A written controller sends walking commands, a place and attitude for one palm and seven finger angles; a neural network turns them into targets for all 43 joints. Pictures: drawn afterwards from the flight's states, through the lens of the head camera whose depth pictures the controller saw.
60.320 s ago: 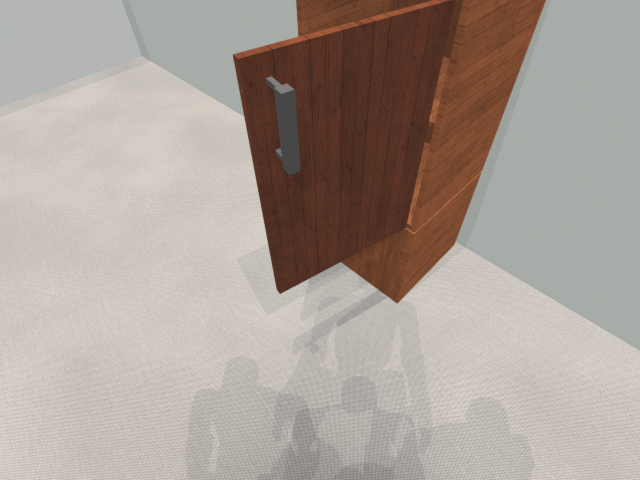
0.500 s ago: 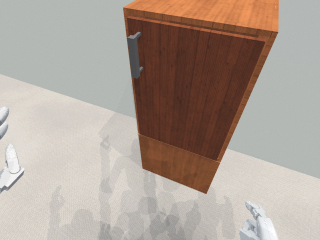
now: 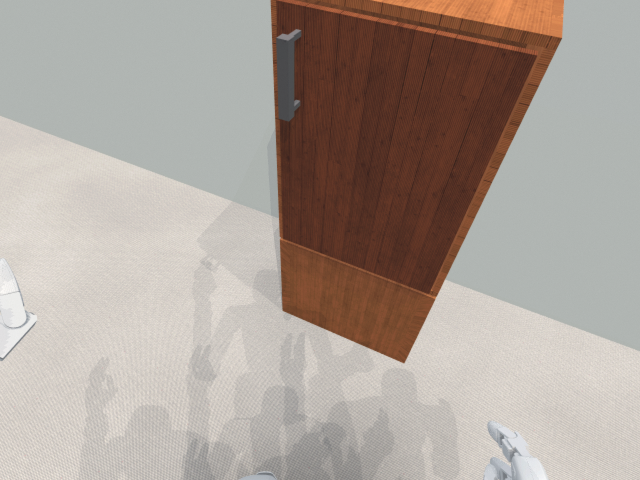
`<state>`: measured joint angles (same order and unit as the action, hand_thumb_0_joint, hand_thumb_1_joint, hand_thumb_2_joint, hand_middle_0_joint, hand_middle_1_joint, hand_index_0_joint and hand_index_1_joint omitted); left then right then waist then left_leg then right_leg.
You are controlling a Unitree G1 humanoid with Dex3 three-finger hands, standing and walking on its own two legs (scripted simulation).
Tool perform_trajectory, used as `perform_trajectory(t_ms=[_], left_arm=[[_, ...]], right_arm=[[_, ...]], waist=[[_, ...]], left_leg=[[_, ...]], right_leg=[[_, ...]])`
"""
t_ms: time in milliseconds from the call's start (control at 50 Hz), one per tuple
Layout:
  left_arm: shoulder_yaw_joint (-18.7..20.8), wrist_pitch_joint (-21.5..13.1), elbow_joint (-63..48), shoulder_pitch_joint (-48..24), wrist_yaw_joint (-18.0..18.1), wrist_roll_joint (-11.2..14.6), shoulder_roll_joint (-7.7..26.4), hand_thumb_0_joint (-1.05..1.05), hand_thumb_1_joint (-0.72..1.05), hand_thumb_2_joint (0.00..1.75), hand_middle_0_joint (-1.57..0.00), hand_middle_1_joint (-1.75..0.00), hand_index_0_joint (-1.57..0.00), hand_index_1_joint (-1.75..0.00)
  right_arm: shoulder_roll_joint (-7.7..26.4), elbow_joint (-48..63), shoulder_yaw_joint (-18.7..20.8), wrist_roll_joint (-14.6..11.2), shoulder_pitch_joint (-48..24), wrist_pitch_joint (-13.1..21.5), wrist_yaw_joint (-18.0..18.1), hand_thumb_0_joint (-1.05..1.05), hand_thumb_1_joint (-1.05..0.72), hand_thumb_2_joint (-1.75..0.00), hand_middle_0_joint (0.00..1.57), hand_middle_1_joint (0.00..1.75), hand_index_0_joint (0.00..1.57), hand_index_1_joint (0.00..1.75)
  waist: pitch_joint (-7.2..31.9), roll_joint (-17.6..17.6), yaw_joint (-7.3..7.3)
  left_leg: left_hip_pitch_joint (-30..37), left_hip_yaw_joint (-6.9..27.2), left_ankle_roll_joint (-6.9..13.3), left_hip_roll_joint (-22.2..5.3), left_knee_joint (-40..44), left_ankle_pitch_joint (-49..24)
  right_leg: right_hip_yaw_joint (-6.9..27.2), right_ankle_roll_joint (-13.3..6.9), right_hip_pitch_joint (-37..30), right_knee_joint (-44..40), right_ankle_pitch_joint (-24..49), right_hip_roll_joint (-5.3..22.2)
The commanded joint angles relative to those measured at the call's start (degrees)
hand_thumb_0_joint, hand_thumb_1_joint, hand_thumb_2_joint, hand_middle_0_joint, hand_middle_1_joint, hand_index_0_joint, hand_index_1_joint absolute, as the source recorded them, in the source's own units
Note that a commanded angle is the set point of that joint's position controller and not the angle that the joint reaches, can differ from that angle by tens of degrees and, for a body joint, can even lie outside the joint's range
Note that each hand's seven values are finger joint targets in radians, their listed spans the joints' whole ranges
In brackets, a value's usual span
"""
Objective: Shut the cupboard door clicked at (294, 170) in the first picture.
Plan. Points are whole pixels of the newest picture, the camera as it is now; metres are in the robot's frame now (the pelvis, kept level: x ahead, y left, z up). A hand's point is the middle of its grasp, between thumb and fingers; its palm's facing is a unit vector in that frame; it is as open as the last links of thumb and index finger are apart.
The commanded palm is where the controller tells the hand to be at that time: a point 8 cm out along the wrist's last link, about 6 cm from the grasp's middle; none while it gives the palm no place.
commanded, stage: step back with the hand held close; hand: left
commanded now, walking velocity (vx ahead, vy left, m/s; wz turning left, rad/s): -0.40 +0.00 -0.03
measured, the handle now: (291, 76) +0.74 +0.08 +0.16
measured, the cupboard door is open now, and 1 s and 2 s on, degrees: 0 0 0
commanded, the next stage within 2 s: stop stepping back and stand still in 0.40 s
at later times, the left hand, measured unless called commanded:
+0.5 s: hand out of the picture +0.12 +0.31 +0.20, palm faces +0.46 -0.78 -0.42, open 7.4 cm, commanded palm +0.06 +0.33 +0.20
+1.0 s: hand out of the picture +0.04 +0.32 +0.20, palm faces +0.30 -0.87 -0.40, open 7.4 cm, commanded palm -0.01 +0.37 +0.20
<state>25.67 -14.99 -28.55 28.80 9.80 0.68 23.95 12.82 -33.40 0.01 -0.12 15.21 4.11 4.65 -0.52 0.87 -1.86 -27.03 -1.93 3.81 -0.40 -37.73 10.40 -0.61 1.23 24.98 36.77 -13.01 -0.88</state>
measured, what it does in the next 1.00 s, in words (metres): walks backwards: right foot, then right foot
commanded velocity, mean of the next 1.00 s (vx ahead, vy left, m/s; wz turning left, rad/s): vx -0.07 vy -0.05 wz -0.02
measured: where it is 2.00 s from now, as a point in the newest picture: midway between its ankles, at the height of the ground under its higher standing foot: outside the picture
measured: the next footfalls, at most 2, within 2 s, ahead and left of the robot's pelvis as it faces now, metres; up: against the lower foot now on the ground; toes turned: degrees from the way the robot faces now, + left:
right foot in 0.10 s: +0.01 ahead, -0.14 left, +0.00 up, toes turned +4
right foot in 0.62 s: -0.14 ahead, -0.10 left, +0.00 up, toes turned -4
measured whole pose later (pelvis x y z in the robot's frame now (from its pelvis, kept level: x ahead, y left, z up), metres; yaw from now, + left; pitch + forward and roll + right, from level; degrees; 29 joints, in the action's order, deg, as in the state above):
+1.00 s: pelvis -0.18 +0.09 +0.04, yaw -6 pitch -1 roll -4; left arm 22.7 -8.2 -32.2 34.4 8.8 2.6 25.2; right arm 8.1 -36.0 -2.6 1.3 17.8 5.0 3.1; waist 3.0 -0.5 -2.8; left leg -16.3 -3.3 0.3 -1.4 -19.1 9.3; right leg -6.2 -1.3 15.0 40.0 -25.8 -6.3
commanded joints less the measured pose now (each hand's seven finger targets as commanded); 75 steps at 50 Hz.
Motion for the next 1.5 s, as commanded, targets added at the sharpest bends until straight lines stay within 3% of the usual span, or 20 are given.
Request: perform_trajectory(t_ms=[0, 60, 140, 240, 320, 380, 540, 580, 620, 720, 760, 800, 880, 980, 1020, 1060, 1280, 1320, 1360, 1480], left_arm=[[9.36, -4.34, -10.41, 0.13, 0.14, 0.33, 10.32, 0.0, 0.9, 0.9, -0.2, -0.3, -0.2, -0.3], [9.05, -4.67, -8.3, -0.22, -0.73, 0.87, 10.32, 0.0, 0.9, 0.9, -0.2, -0.3, -0.2, -0.3], [3.59, -5.05, -11.29, -3.3, -0.53, 2.29, 9.62, 0.0, 0.9, 0.9, -0.2, -0.3, -0.2, -0.3], [7.08, -3.93, -13.21, -2.41, 0.52, 1.93, 14.04, 0.0, 0.9, 0.9, -0.2, -0.3, -0.2, -0.3], [7.53, -4.21, -11.37, -2.12, 0.42, 2.3, 13.35, 0.0, 0.9, 0.9, -0.2, -0.3, -0.2, -0.3], [9.59, -5.0, -10.78, -2.09, -0.41, 2.02, 12.18, 0.0, 0.9, 0.9, -0.2, -0.3, -0.2, -0.3], [4.66, -2.56, -14.24, 0.61, -1.29, 4.44, 10.19, 0.0, 0.9, 0.9, -0.2, -0.3, -0.2, -0.3], [6.78, -1.8, -16.62, -0.56, -0.63, 3.68, 13.53, 0.0, 0.9, 0.9, -0.2, -0.3, -0.2, -0.3], [6.44, -0.14, -16.58, -7.54, 0.06, 3.2, 14.4, 0.0, 0.9, 0.9, -0.2, -0.3, -0.2, -0.3], [2.12, 2.63, -9.16, -15.4, 0.97, 1.64, 9.85, 0.0, 0.9, 0.9, -0.2, -0.3, -0.2, -0.3], [2.46, 1.82, -10.75, -15.2, 1.26, 1.62, 10.69, 0.0, 0.9, 0.9, -0.2, -0.3, -0.2, -0.3], [4.41, 1.02, -14.17, -12.49, 0.64, 1.99, 12.38, 0.0, 0.9, 0.9, -0.2, -0.3, -0.2, -0.3], [3.08, 2.06, -18.13, 2.48, -0.21, 1.78, 9.25, 0.0, 0.9, 0.9, -0.2, -0.3, -0.2, -0.3], [5.09, 5.07, -12.58, 5.25, 0.4, 2.64, 12.07, 0.0, 0.9, 0.9, -0.2, -0.3, -0.2, -0.3], [6.94, 6.18, -10.43, 3.78, 0.22, 2.41, 14.46, 0.0, 0.9, 0.9, -0.2, -0.3, -0.2, -0.3], [9.5, 5.2, -11.29, -1.94, 0.54, 2.58, 16.29, 0.0, 0.9, 0.9, -0.2, -0.3, -0.2, -0.3], [3.65, 1.06, -15.07, -9.47, 2.01, 0.83, 12.22, 0.0, 0.9, 0.9, -0.2, -0.3, -0.2, -0.3], [6.38, 0.14, -18.53, -6.81, 2.21, 1.85, 12.76, 0.0, 0.9, 0.9, -0.2, -0.3, -0.2, -0.3], [9.17, 0.37, -14.02, -3.05, 0.97, 2.55, 14.5, 0.0, 0.9, 0.9, -0.2, -0.3, -0.2, -0.3], [7.52, 1.48, -12.06, 3.06, 0.12, 2.23, 11.17, 0.0, 0.9, 0.9, -0.2, -0.3, -0.2, -0.3]], right_arm=[[8.58, 8.92, 3.82, -0.12, -7.46, 4.83, 0.59, 0.0, -0.9, -0.9, 0.2, 0.3, 0.2, 0.3], [7.98, 7.65, 3.74, 0.34, -7.17, 5.12, 0.21, 0.0, -0.9, -0.9, 0.2, 0.3, 0.2, 0.3], [5.52, 5.2, 3.3, -0.4, -7.13, 5.01, -0.42, 0.0, -0.9, -0.9, 0.2, 0.3, 0.2, 0.3], [4.71, 6.13, 2.72, 0.12, -8.86, 3.18, 0.23, 0.0, -0.9, -0.9, 0.2, 0.3, 0.2, 0.3], [5.88, 6.77, 2.66, -0.02, -8.5, 2.63, 0.79, 0.0, -0.9, -0.9, 0.2, 0.3, 0.2, 0.3], [8.39, 7.73, 3.53, 0.61, -10.1, 4.49, 1.1, 0.0, -0.9, -0.9, 0.2, 0.3, 0.2, 0.3], [5.96, 6.23, 3.44, 0.66, -7.1, 5.78, -1.53, 0.0, -0.9, -0.9, 0.2, 0.3, 0.2, 0.3], [5.26, 5.36, 3.3, 0.72, -5.95, 4.61, -1.27, 0.0, -0.9, -0.9, 0.2, 0.3, 0.2, 0.3], [5.3, 2.98, 3.29, 1.55, -6.23, 3.21, -1.01, 0.0, -0.9, -0.9, 0.2, 0.3, 0.2, 0.3], [6.39, 2.9, 1.49, -0.02, -7.19, 3.35, 1.05, 0.0, -0.9, -0.9, 0.2, 0.3, 0.2, 0.3], [7.52, 5.55, 1.58, -0.97, -6.68, 5.18, 1.61, 0.0, -0.9, -0.9, 0.2, 0.3, 0.2, 0.3], [5.7, 4.67, 1.03, 0.66, -7.65, 6.19, 0.81, 0.0, -0.9, -0.9, 0.2, 0.3, 0.2, 0.3], [5.21, 6.16, 1.5, 1.05, -8.27, 5.45, -1.16, 0.0, -0.9, -0.9, 0.2, 0.3, 0.2, 0.3], [4.89, 6.26, 1.56, 1.53, -6.81, 2.06, 0.07, 0.0, -0.9, -0.9, 0.2, 0.3, 0.2, 0.3], [4.6, 5.58, 1.91, 1.57, -5.8, 0.64, 0.27, 0.0, -0.9, -0.9, 0.2, 0.3, 0.2, 0.3], [5.49, 5.15, 2.37, 1.29, -5.66, 0.22, -0.31, 0.0, -0.9, -0.9, 0.2, 0.3, 0.2, 0.3], [5.52, 4.38, 1.98, 0.94, -6.96, 3.39, 2.02, 0.0, -0.9, -0.9, 0.2, 0.3, 0.2, 0.3], [7.86, 6.28, 2.81, 0.51, -6.38, 3.68, 1.99, 0.0, -0.9, -0.9, 0.2, 0.3, 0.2, 0.3], [6.32, 5.15, 2.77, 1.33, -5.91, 4.15, 1.27, 0.0, -0.9, -0.9, 0.2, 0.3, 0.2, 0.3], [6.09, 6.04, 2.31, 0.02, -5.17, 4.27, -1.28, 0.0, -0.9, -0.9, 0.2, 0.3, 0.2, 0.3]], waist=[[5.87, 10.82, 2.08], [1.73, 7.05, 1.7], [13.9, -3.19, 0.75], [5.87, -4.19, 0.42], [1.5, 2.65, 0.04], [5.31, 19.11, 2.05], [11.48, 11.98, 2.22], [8.94, -2.91, 1.64], [5.36, -12.31, 1.63], [-2.91, 8.71, -0.69], [-2.21, 16.82, 0.33], [1.71, 17.83, 0.27], [6.54, 11.68, 2.66], [6.17, 12.36, 1.63], [6.6, 3.49, 1.43], [2.49, -10.35, 1.6], [-1.04, 2.19, 0.39], [1.85, 18.82, 0.84], [1.31, 16.3, 0.46], [4.89, 8.44, 1.02]], left_leg=[[-21.21, 17.66, 3.77, -16.29, 25.69, 32.51], [-16.17, 14.5, 2.24, -12.84, 20.47, 23.86], [14.16, 2.2, -4.08, -3.91, 3.91, -5.33], [14.37, 2.81, -4.83, -0.64, -1.87, 6.1], [11.59, 9.01, -3.54, -4.26, 9.44, 12.66], [-14.02, 25.06, 1.58, -18.45, 36.3, 37.42], [8.59, 4.25, -8.7, -10.55, 29.14, 20.51], [19.67, -4.13, -9.34, -1.78, 2.84, 10.65], [16.58, 6.15, -7.71, -0.85, -27.71, 10.57], [12.81, 5.04, -4.14, -2.94, 8.29, 9.65], [9.36, 23.68, -0.26, -12.95, 25.16, 19.82], [7.76, 34.12, -5.38, -16.82, 36.8, 39.67], [7.27, 14.28, -7.54, -11.41, 34.41, 27.74], [4.38, 6.3, -8.8, -7.91, 30.07, 23.03], [-2.72, 1.03, -8.26, -3.98, 14.47, 20.44], [-9.32, 1.83, -5.33, 0.27, -22.4, 15.01], [15.25, -5.84, -3.68, -2.54, 8.22, 8.58], [21.19, 16.51, 1.85, -15.43, 18.26, 2.25], [13.42, 23.3, 5.13, -20.94, 23.57, 6.4], [2.92, 1.72, -1.65, -11.63, 10.68, 1.66]], right_leg=[[2.11, 0.05, -24.65, 11.38, -3.73, -3.39], [4.32, -1.63, -19.42, 0.96, -0.47, -1.93], [13.43, -2.91, -4.18, -11.36, 16.81, 7.82], [15.08, -6.48, 8.0, -19.84, -4.09, 11.46], [7.55, -3.62, 9.96, -15.87, -14.7, 3.74], [0.2, -0.99, -19.05, 11.38, -11.98, -7.16], [-5.43, -3.63, -15.79, -9.46, -19.45, -5.74], [7.09, -8.17, 1.26, -25.23, -19.7, 6.78], [17.63, -15.07, 17.62, -28.44, -27.84, 21.89], [3.71, -5.84, 3.75, -9.82, -16.72, 7.42], [-1.12, -0.96, -0.73, 2.96, -13.17, -0.94], [2.18, -1.67, 0.04, 17.62, -16.48, -3.11], [-3.17, -2.31, -10.09, 11.93, -10.78, -4.88], [-9.94, -3.95, -23.57, -10.16, -14.44, -6.66], [-2.6, -7.66, -28.45, -16.77, -14.18, 0.52], [25.9, -18.93, -11.53, -29.97, -25.08, 23.53], [2.2, -9.45, -1.69, -12.29, -20.39, 9.57], [-4.31, -2.87, 3.57, 7.78, -12.45, 0.08], [-1.18, -1.31, 1.1, 13.7, -17.62, 0.22], [-1.42, -1.58, -18.31, -8.74, 0.68, 1.3]])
